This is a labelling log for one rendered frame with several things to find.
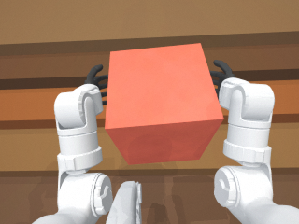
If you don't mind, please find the left robot forearm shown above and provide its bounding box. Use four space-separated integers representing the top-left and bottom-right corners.
54 84 104 208

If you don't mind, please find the left robot hand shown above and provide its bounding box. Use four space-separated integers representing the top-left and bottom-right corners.
84 64 108 105

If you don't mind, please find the robot right upper arm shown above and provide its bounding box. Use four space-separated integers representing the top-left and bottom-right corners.
214 165 299 224

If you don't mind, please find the carton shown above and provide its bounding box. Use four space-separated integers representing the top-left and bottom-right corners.
105 43 224 165

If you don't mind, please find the robot left upper arm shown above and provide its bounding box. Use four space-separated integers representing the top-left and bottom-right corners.
32 173 113 224

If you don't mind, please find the right robot forearm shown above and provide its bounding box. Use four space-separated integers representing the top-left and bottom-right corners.
219 77 275 199

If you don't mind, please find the left robot thigh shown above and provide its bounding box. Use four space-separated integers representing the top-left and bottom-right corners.
106 181 142 224

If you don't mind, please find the right robot hand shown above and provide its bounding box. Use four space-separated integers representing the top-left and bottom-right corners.
209 60 235 100

